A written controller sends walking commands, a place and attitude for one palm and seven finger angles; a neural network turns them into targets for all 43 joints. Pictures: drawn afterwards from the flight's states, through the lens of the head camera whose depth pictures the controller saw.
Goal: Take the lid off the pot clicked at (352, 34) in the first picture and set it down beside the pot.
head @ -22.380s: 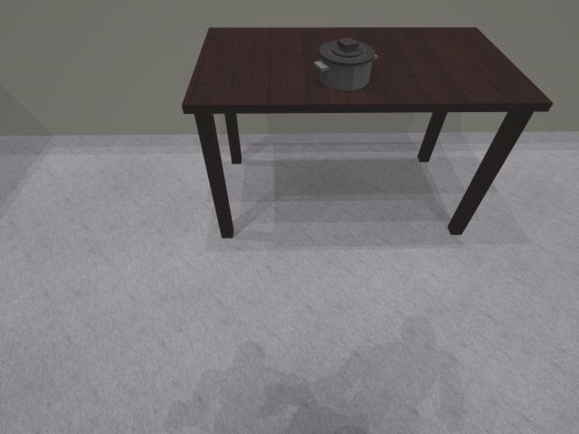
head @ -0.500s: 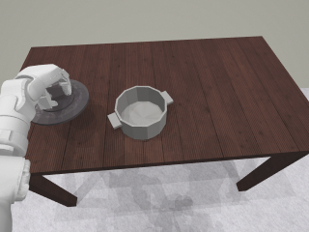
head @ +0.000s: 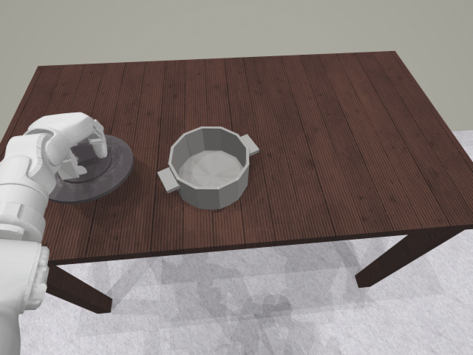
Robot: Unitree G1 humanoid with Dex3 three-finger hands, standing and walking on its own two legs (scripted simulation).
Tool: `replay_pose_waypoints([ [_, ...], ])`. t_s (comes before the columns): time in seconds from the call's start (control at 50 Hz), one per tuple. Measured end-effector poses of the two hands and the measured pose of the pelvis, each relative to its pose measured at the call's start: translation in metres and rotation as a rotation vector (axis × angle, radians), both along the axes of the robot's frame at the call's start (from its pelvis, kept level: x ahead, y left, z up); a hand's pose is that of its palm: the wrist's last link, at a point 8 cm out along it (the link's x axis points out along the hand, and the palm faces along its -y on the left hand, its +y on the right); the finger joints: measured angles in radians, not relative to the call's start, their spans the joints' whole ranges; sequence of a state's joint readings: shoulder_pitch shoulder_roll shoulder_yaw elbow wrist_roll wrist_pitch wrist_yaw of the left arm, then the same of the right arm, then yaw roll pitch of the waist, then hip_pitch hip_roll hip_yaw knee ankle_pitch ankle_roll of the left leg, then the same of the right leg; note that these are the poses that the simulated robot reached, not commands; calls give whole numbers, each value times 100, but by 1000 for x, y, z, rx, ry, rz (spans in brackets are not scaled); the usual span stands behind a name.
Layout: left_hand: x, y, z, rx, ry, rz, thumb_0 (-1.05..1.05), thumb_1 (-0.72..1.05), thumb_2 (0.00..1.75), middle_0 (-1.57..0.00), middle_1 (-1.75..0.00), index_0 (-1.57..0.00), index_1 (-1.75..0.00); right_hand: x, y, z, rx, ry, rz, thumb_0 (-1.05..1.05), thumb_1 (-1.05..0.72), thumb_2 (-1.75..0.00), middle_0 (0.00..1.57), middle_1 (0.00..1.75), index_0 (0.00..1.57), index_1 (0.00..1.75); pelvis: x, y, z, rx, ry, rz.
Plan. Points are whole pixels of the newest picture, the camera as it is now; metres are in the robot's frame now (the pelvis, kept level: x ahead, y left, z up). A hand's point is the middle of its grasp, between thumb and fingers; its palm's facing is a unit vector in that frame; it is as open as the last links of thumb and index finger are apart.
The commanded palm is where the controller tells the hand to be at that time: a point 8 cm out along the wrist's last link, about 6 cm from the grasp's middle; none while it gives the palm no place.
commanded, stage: lower the lid onto the table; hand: left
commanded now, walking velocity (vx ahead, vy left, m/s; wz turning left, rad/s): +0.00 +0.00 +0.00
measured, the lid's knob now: (80, 156) +0.47 +0.29 +0.04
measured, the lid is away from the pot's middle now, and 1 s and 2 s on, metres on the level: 0.24 0.25 0.25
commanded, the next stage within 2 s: open the fingers wide in 1.48 s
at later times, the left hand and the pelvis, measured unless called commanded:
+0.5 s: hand (84, 167) +0.44 +0.28 +0.03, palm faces -0.48 -0.08 -0.88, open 7.4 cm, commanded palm +0.47 +0.28 +0.10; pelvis +0.00 -0.01 -0.01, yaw -1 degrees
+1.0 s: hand (87, 174) +0.45 +0.29 +0.00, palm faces -0.49 -0.08 -0.87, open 7.4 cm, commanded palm +0.48 +0.29 +0.06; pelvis +0.00 +0.00 -0.02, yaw -2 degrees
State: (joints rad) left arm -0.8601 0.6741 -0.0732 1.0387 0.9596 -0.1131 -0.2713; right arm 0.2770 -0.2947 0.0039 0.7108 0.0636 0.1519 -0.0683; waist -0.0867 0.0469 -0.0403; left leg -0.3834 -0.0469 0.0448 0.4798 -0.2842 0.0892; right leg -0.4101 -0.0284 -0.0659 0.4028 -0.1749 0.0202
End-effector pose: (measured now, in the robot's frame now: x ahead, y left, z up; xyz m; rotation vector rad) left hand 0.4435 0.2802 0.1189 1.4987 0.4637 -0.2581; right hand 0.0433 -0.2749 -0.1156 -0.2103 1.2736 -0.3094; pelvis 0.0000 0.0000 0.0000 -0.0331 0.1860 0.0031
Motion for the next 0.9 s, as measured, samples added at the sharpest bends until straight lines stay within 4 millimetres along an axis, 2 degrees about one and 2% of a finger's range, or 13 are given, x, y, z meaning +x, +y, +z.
replay_pose_waypoints([
  [0.32,5,-7,-17,-14,7,7,4,13,99,-54,-91,-74,-96,-31,-9,-3,-10,62,-58,1,-90,-89,20,30,20,30,-2,-6,-3,1,26,-19],
  [0.64,7,-1,-37,-8,40,0,4,13,99,-54,-91,-74,-96,-45,-13,-3,-45,102,-77,1,-90,-89,20,30,20,30,-4,-7,-8,-3,65,-21],
  [0.9,13,6,-57,-14,49,4,4,14,99,-53,-91,-74,-96,-59,-7,-4,-55,140,-98,1,-90,-89,20,30,20,30,-4,-2,-14,-11,100,-26],
])
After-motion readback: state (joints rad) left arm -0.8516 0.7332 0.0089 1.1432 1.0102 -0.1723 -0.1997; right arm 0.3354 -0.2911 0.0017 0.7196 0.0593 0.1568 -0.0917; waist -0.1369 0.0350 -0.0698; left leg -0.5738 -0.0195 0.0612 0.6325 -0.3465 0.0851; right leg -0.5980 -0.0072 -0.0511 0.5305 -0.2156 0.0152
